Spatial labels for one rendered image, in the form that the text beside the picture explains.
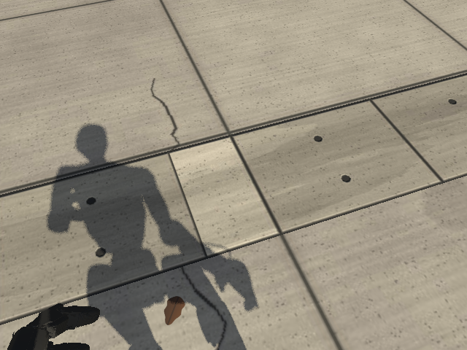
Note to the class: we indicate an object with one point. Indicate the left robot hand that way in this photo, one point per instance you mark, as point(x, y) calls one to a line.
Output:
point(51, 323)

